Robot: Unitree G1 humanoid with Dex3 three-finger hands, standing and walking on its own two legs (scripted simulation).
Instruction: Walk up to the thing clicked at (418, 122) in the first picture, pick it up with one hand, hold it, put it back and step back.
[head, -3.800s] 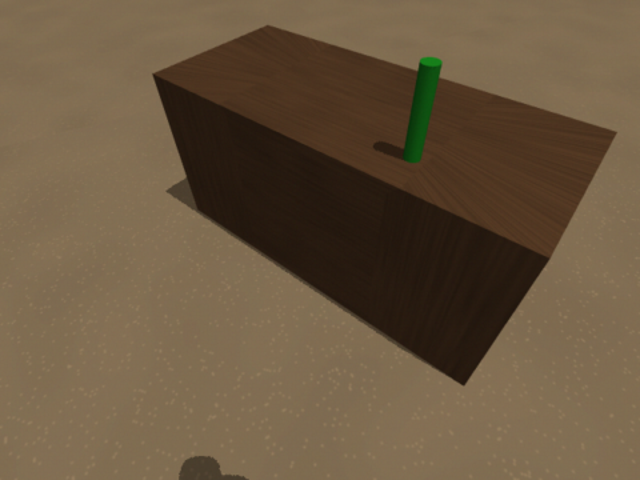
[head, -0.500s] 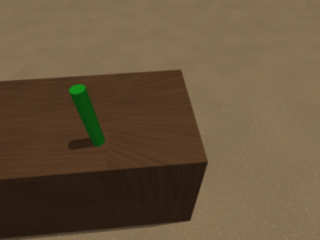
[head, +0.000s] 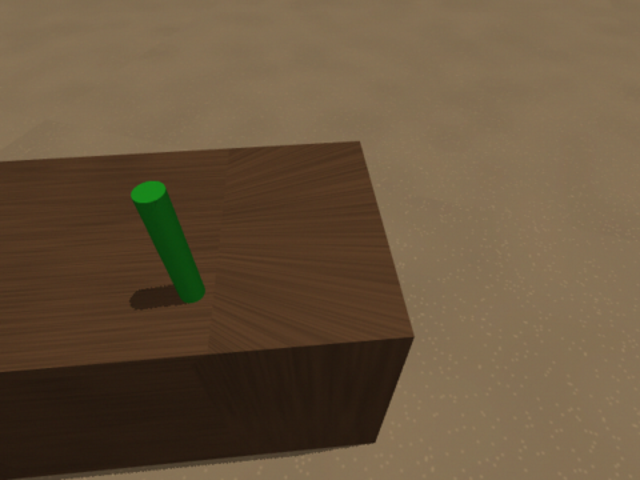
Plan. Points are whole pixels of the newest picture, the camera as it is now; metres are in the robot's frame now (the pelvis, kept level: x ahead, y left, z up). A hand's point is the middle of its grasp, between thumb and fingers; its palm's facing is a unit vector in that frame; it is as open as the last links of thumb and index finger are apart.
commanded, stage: walk up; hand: left
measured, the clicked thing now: (173, 249) +0.48 +0.23 +0.00
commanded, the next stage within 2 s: stand in 0.84 s
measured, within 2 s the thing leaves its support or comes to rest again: neither
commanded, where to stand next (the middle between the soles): +0.05 +0.00 m, yaw +2 degrees
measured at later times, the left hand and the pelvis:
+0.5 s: hand out of the picture +0.08 +0.25 -0.15, palm faces -0.01 -0.94 -0.34, open 7.3 cm; pelvis +0.00 +0.00 +0.00, yaw +0 degrees
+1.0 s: hand out of the picture +0.09 +0.26 -0.15, palm faces -0.01 -0.94 -0.34, open 7.3 cm; pelvis +0.00 +0.00 +0.01, yaw +0 degrees
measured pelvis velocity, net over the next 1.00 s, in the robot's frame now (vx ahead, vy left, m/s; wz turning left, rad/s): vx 0.00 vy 0.00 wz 0.00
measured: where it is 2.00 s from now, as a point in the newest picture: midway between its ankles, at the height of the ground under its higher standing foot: outside the picture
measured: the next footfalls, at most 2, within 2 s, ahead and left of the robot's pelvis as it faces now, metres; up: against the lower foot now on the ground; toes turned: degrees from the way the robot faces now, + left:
none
